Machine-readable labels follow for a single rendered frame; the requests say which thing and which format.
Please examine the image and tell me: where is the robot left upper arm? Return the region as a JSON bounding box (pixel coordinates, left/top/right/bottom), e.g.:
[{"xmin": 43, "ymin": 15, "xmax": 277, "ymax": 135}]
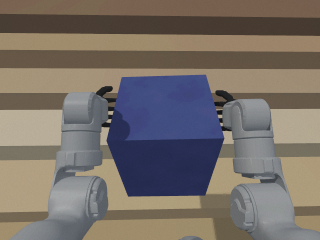
[{"xmin": 9, "ymin": 176, "xmax": 109, "ymax": 240}]

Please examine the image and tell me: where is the right robot hand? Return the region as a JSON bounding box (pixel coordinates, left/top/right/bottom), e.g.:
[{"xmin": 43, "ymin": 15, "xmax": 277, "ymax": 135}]
[{"xmin": 214, "ymin": 90, "xmax": 235, "ymax": 132}]

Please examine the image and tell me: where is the carton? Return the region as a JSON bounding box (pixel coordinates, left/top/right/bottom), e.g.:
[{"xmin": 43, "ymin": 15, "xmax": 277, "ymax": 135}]
[{"xmin": 106, "ymin": 74, "xmax": 225, "ymax": 197}]

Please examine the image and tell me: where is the robot right upper arm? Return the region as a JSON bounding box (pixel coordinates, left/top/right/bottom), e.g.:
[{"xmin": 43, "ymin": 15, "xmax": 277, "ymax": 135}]
[{"xmin": 230, "ymin": 182, "xmax": 320, "ymax": 240}]

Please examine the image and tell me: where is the robot left forearm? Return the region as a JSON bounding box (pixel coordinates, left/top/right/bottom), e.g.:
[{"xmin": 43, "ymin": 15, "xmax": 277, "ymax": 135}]
[{"xmin": 47, "ymin": 92, "xmax": 109, "ymax": 214}]

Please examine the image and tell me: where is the left robot hand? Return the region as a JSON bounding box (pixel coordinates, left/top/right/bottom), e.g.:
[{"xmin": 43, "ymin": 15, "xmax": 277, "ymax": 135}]
[{"xmin": 96, "ymin": 86, "xmax": 117, "ymax": 128}]

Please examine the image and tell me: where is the robot right forearm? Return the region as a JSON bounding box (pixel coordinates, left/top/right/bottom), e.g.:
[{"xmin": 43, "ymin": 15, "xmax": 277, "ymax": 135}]
[{"xmin": 222, "ymin": 98, "xmax": 295, "ymax": 218}]

